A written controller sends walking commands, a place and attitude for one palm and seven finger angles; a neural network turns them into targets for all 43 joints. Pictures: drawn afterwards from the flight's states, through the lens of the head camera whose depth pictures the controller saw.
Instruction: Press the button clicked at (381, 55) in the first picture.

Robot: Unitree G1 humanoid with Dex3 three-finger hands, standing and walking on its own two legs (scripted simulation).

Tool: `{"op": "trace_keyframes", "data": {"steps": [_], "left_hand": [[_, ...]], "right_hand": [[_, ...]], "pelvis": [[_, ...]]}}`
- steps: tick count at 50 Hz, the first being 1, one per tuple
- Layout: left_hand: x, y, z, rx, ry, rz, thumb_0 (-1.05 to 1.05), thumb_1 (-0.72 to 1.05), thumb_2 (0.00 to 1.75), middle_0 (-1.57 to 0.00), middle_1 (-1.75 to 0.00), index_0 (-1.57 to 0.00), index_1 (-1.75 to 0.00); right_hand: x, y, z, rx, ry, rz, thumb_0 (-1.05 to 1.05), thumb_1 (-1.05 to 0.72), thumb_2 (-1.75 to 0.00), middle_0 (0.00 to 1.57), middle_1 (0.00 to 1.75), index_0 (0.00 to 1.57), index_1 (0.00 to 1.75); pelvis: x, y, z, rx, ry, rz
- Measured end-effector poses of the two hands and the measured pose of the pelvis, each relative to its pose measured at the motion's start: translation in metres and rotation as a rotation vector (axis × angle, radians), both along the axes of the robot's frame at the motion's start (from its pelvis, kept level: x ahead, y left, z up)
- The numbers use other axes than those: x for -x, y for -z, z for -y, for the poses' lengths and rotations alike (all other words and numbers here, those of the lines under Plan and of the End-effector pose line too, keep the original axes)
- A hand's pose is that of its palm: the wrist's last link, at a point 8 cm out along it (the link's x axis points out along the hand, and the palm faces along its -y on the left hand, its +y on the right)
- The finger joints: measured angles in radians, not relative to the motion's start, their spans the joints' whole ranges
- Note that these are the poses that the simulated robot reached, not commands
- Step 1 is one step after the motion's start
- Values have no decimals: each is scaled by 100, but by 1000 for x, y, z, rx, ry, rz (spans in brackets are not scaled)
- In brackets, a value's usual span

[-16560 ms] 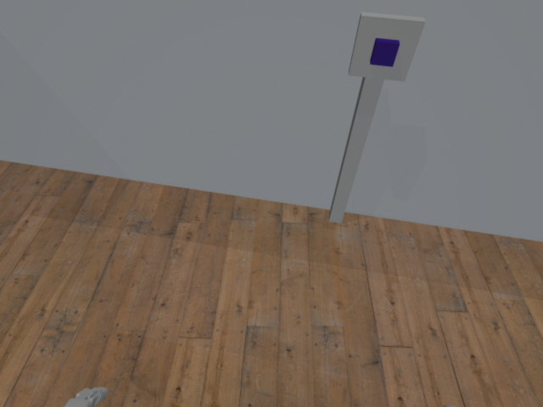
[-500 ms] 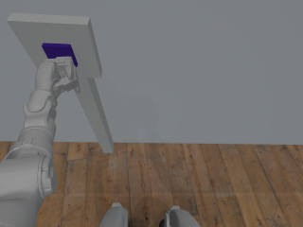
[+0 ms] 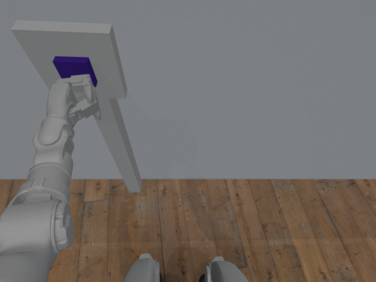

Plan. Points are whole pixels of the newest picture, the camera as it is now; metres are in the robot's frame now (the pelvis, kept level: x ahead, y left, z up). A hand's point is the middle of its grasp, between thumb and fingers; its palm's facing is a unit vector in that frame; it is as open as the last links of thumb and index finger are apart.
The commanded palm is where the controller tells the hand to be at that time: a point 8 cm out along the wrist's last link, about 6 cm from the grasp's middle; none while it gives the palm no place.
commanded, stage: pull the fist back off the button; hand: left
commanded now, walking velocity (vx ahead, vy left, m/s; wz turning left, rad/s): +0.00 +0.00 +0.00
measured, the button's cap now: (77, 69) +0.53 +0.22 +0.13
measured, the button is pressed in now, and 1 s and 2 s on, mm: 8 0 0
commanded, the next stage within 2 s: draw the hand back to the body in 0.74 s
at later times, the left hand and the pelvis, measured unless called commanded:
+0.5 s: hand (91, 126) +0.41 +0.18 +0.09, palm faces -0.01 -1.00 -0.02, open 3.1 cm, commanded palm +0.37 +0.24 +0.09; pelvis +0.05 +0.00 +0.02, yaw -1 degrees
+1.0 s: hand (89, 137) +0.37 +0.17 +0.10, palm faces -0.03 -1.00 -0.03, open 3.1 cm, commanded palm +0.33 +0.24 +0.12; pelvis +0.04 -0.01 +0.02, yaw +0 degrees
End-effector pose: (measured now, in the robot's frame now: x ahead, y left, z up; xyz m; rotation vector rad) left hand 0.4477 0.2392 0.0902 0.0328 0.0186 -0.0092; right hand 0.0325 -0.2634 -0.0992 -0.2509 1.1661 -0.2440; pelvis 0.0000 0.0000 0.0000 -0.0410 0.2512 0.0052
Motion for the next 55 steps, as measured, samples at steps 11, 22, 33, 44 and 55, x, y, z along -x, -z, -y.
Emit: {"op": "trace_keyframes", "data": {"steps": [11, 22, 33, 44, 55], "left_hand": [[15, 1, 8, 8, 16, 9, -1, 86, 92, -130, -150, -131, -150], [45, 1, 6, 10, 8, 15, 1, 90, 91, -130, -150, -130, -150], [92, 1, 2, 11, 1, 18, 1, 90, 90, -130, -150, -130, -150], [94, -3, 9, 6, 15, 23, 2, 90, 90, -130, -150, -130, -150], [109, -29, 1, -8, 3, 29, 2, 90, 90, -130, -150, -130, -150]], "right_hand": [[-42, -8, -6, -35, 3, 79, 1, -91, -90, 20, 30, 20, 30], [-99, -24, -9, -63, -19, 199, 1, -91, -90, 20, 30, 20, 30], [-149, -33, -11, -66, -89, 299, 1, -91, -90, 20, 30, 20, 30], [-159, -34, -13, -69, -129, 349, 1, -91, -90, 20, 30, 20, 30], [-136, -39, -7, -84, -65, 343, 1, -91, -90, 20, 30, 20, 30]], "pelvis": [[-17, -10, -1, -8, 15, 34], [-41, -20, 2, -20, 30, 62], [-49, -22, 5, -24, 7, 87], [-40, -20, 10, -26, -8, 102], [-42, -29, 13, -32, 14, 140]]}}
